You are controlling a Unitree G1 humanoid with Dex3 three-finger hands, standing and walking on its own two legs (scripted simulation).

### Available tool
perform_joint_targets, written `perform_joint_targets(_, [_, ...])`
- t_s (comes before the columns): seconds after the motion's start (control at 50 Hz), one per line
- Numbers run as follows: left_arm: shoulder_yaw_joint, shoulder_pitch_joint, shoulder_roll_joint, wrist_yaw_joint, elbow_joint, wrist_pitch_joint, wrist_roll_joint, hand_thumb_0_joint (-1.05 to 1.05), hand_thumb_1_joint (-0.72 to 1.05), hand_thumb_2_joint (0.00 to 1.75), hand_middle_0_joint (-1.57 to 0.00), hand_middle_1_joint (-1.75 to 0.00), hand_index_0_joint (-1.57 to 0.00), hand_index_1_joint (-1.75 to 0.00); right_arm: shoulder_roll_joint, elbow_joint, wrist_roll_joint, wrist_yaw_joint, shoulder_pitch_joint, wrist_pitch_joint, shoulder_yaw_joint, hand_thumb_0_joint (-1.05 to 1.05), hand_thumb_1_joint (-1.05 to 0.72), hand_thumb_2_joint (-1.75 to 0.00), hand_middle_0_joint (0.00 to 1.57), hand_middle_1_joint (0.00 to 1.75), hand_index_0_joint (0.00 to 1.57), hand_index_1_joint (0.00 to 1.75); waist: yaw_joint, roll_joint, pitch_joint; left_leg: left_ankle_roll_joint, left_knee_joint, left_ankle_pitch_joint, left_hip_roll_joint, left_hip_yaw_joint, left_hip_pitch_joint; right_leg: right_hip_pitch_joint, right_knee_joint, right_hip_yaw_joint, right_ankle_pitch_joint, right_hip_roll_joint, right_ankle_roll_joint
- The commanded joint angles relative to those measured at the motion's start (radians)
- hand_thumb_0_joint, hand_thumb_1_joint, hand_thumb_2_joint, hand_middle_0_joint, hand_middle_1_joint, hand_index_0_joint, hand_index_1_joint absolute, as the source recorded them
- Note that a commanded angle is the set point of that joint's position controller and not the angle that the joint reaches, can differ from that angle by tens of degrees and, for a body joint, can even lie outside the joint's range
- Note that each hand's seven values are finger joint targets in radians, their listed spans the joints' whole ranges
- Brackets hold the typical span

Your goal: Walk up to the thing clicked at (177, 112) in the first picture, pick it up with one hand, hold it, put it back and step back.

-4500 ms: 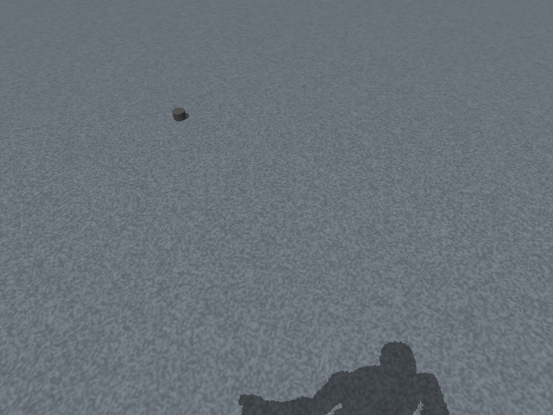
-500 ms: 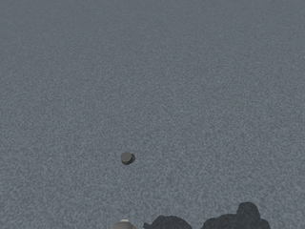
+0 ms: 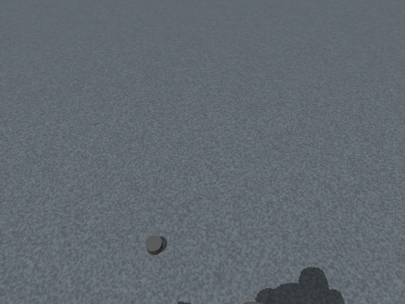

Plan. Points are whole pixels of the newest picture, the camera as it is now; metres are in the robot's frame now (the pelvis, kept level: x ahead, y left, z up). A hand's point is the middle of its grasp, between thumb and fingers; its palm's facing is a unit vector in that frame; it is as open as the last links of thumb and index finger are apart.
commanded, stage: walk up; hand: left
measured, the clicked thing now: (154, 245) +0.53 +0.23 -0.74
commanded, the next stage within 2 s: stand in 1.56 s
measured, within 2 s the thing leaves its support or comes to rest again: neither
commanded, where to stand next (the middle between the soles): +0.14 +0.01 m, yaw +0 degrees
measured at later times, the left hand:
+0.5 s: hand out of the picture +0.16 +0.27 -0.16, palm faces +0.00 -0.93 -0.36, open 7.4 cm
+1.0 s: hand out of the picture +0.16 +0.27 -0.14, palm faces +0.02 -0.93 -0.36, open 7.4 cm
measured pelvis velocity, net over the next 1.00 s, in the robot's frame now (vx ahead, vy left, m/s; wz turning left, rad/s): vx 0.09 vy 0.00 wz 0.02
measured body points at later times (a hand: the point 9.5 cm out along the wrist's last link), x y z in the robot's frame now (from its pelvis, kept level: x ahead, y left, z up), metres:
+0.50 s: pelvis +0.08 +0.00 -0.01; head +0.10 +0.01 +0.44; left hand +0.16 +0.31 -0.13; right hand +0.16 -0.31 -0.13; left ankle +0.12 +0.14 -0.73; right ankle +0.11 -0.13 -0.73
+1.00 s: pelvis +0.09 +0.00 +0.01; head +0.09 +0.00 +0.46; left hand +0.16 +0.32 -0.11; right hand +0.20 -0.29 -0.12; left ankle +0.12 +0.14 -0.73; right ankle +0.11 -0.13 -0.73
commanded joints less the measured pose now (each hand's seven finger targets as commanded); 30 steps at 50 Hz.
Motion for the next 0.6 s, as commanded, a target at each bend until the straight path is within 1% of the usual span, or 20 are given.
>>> perform_joint_targets(0.0, [0.066,0.12,0.204,0.045,-0.015,-0.05,0.009,0.0,0.9,0.9,-0.2,-0.3,-0.2,-0.3,-0.171,-0.092,0.016,-0.017,-0.047,0.001,-0.043,0.0,-0.9,-0.9,0.2,0.3,0.2,0.3,0.088,-0.012,-0.082,0.12,0.1,0.099,0.107,-0.077,-0.217,0.363,-0.194,-0.019,0.041,0.066,-0.019])
perform_joint_targets(0.02, [0.084,0.15,0.275,0.059,-0.02,-0.059,0.017,0.0,0.9,0.9,-0.2,-0.3,-0.2,-0.3,-0.094,-0.099,0.024,-0.021,-0.011,0.0,-0.017,0.0,-0.9,-0.9,0.2,0.3,0.2,0.3,0.099,-0.24,-0.108,0.062,0.366,-0.009,0.013,-0.009,-0.325,0.424,-0.329,0.28,0.012,-0.136,-0.076])
perform_joint_targets(0.04, [0.087,0.129,0.334,0.065,-0.05,-0.061,0.009,0.0,0.9,0.9,-0.2,-0.3,-0.2,-0.3,-0.097,-0.09,0.02,-0.029,0.014,0.014,-0.012,0.0,-0.9,-0.9,0.2,0.3,0.2,0.3,0.08,-0.249,-0.085,0.021,0.465,-0.216,-0.065,-0.063,-0.444,0.414,-0.427,0.603,-0.005,-0.326,-0.18])
perform_joint_targets(0.06, [0.086,0.09,0.346,0.064,-0.06,-0.051,-0.004,0.0,0.9,0.9,-0.2,-0.3,-0.2,-0.3,-0.192,-0.073,0.014,-0.043,-0.01,0.027,-0.046,0.0,-0.9,-0.9,0.2,0.3,0.2,0.3,0.081,-0.149,-0.058,0.022,0.546,-0.267,-0.009,-0.134,-0.418,0.328,-0.393,0.611,-0.026,-0.359,-0.272])
perform_joint_targets(0.08, [0.08,0.073,0.314,0.066,-0.068,-0.047,-0.008,0.0,0.9,0.9,-0.2,-0.3,-0.2,-0.3,-0.208,-0.054,0.02,-0.045,-0.012,0.031,-0.05,0.0,-0.9,-0.9,0.2,0.3,0.2,0.3,0.074,-0.107,-0.046,0.023,0.56,-0.236,0.005,-0.17,-0.425,0.328,-0.373,0.515,0.023,-0.31,-0.27])
perform_joint_targets(0.12, [0.06,0.017,0.273,0.075,-0.079,-0.042,-0.005,0.0,0.9,0.9,-0.2,-0.3,-0.2,-0.3,-0.193,-0.023,0.022,-0.043,0.007,0.033,-0.051,0.0,-0.9,-0.9,0.2,0.3,0.2,0.3,0.044,-0.135,-0.053,0.016,0.497,-0.15,0.035,-0.162,-0.38,0.276,-0.341,0.325,0.074,-0.216,-0.214])
perform_joint_targets(0.16, [0.053,-0.016,0.257,0.075,-0.084,-0.038,0.003,0.0,0.9,0.9,-0.2,-0.3,-0.2,-0.3,-0.173,0.011,0.013,-0.035,0.037,0.041,-0.049,0.0,-0.9,-0.9,0.2,0.3,0.2,0.3,0.032,-0.171,-0.072,0.005,0.419,-0.103,0.025,-0.124,-0.299,0.212,-0.307,0.213,0.155,-0.171,-0.196])
perform_joint_targets(0.24, [0.041,-0.062,0.238,0.08,-0.082,-0.025,0.007,0.0,0.9,0.9,-0.2,-0.3,-0.2,-0.3,-0.14,0.039,0.013,-0.035,-0.026,0.048,-0.041,0.0,-0.9,-0.9,0.2,0.3,0.2,0.3,0.041,-0.189,-0.088,-0.01,0.21,-0.038,0.01,-0.077,-0.156,0.115,-0.236,0.147,0.231,-0.159,-0.19])
perform_joint_targets(0.26, [0.039,-0.086,0.244,0.08,-0.083,-0.019,0.003,0.0,0.9,0.9,-0.2,-0.3,-0.2,-0.3,-0.137,0.047,0.013,-0.037,-0.03,0.046,-0.042,0.0,-0.9,-0.9,0.2,0.3,0.2,0.3,0.028,-0.184,-0.098,-0.006,0.163,0.015,0.002,-0.066,-0.114,0.092,-0.208,0.141,0.236,-0.166,-0.187])
perform_joint_targets(0.3, [0.026,-0.106,0.221,0.079,-0.074,-0.006,-0.012,0.0,0.9,0.9,-0.2,-0.3,-0.2,-0.3,-0.142,0.072,0.011,-0.045,-0.03,0.035,-0.044,0.0,-0.9,-0.9,0.2,0.3,0.2,0.3,0.01,-0.128,-0.118,0.007,0.026,0.122,-0.023,-0.051,-0.011,0.049,-0.121,0.127,0.218,-0.146,-0.151])
perform_joint_targets(0.32, [0.014,-0.098,0.193,0.078,-0.07,-0.001,-0.015,0.0,0.9,0.9,-0.2,-0.3,-0.2,-0.3,-0.157,0.072,0.007,-0.05,-0.041,0.028,-0.046,0.0,-0.9,-0.9,0.2,0.3,0.2,0.3,0.007,-0.093,-0.116,0.019,-0.042,0.154,0.001,-0.096,0.018,0.022,-0.095,0.128,0.173,-0.133,-0.116])
perform_joint_targets(0.34, [0.003,-0.095,0.155,0.077,-0.072,0.002,-0.021,0.0,0.9,0.9,-0.2,-0.3,-0.2,-0.3,-0.212,0.067,-0.001,-0.053,-0.059,0.021,-0.054,0.0,-0.9,-0.9,0.2,0.3,0.2,0.3,0.02,0.032,-0.137,0.052,-0.089,0.239,0.131,-0.265,0.01,0.01,-0.027,0.082,0.077,-0.072,-0.062])
perform_joint_targets(0.36, [0.0,-0.079,0.152,0.08,-0.042,0.012,-0.034,0.0,0.9,0.9,-0.2,-0.3,-0.2,-0.3,-0.252,0.049,0.014,-0.05,-0.168,0.02,-0.052,0.0,-0.9,-0.9,0.2,0.3,0.2,0.3,0.064,0.125,-0.111,0.134,-0.139,0.158,0.222,-0.398,-0.141,0.104,0.012,0.008,-0.107,0.043,-0.021])
perform_joint_targets(0.38, [0.007,-0.079,0.171,0.084,-0.002,0.017,-0.024,0.0,0.9,0.9,-0.2,-0.3,-0.2,-0.3,-0.237,0.055,0.019,-0.045,-0.214,0.024,-0.045,0.0,-0.9,-0.9,0.2,0.3,0.2,0.3,0.069,0.117,-0.097,0.155,-0.133,0.106,0.22,-0.374,-0.211,0.198,-0.004,0.015,-0.186,0.044,-0.022])
perform_joint_targets(0.4, [0.003,-0.104,0.172,0.082,0.008,0.014,-0.016,0.0,0.9,0.9,-0.2,-0.3,-0.2,-0.3,-0.215,0.066,0.015,-0.044,-0.222,0.028,-0.033,0.0,-0.9,-0.9,0.2,0.3,0.2,0.3,0.061,0.089,-0.094,0.12,-0.12,0.106,0.171,-0.312,-0.225,0.216,-0.073,0.03,-0.143,0.036,-0.024])
perform_joint_targets(0.44, [0.005,-0.111,0.191,0.078,0.038,0.005,-0.013,0.0,0.9,0.9,-0.2,-0.3,-0.2,-0.3,-0.173,0.086,0.021,-0.042,-0.239,0.033,-0.011,0.0,-0.9,-0.9,0.2,0.3,0.2,0.3,0.06,0.095,-0.086,0.049,-0.085,0.074,0.097,-0.232,-0.212,0.229,-0.164,0.086,-0.032,-0.026,-0.038])
perform_joint_targets(0.46, [0.006,-0.145,0.208,0.077,0.042,0.002,-0.013,0.0,0.9,0.9,-0.2,-0.3,-0.2,-0.3,-0.174,0.102,0.022,-0.042,-0.222,0.033,-0.009,0.0,-0.9,-0.9,0.2,0.3,0.2,0.3,0.04,0.09,-0.089,0.033,-0.078,0.092,0.074,-0.21,-0.178,0.214,-0.177,0.108,0.017,-0.047,-0.045])
perform_joint_targets(0.48, [0.003,-0.168,0.206,0.075,0.052,0.003,-0.014,0.0,0.9,0.9,-0.2,-0.3,-0.2,-0.3,-0.172,0.122,0.02,-0.043,-0.219,0.032,-0.007,0.0,-0.9,-0.9,0.2,0.3,0.2,0.3,0.032,0.095,-0.091,0.031,-0.089,0.099,0.073,-0.209,-0.138,0.19,-0.176,0.102,0.027,-0.052,-0.048])
perform_joint_targets(0.54, [-0.009,-0.187,0.185,0.076,0.088,0.002,-0.017,0.0,0.9,0.9,-0.2,-0.3,-0.2,-0.3,-0.173,0.145,0.022,-0.042,-0.245,0.03,-0.002,0.0,-0.9,-0.9,0.2,0.3,0.2,0.3,0.037,0.083,-0.133,0.049,-0.108,0.201,0.1,-0.221,-0.079,0.232,-0.182,0.058,0.103,-0.026,-0.027])
perform_joint_targets(0.58, [-0.011,-0.199,0.174,0.075,0.112,0.002,-0.019,0.0,0.9,0.9,-0.2,-0.3,-0.2,-0.3,-0.169,0.161,0.024,-0.043,-0.268,0.029,0.001,0.0,-0.9,-0.9,0.2,0.3,0.2,0.3,0.042,0.076,-0.133,0.046,-0.123,0.24,0.105,-0.216,-0.058,0.248,-0.208,0.054,0.115,-0.029,-0.021])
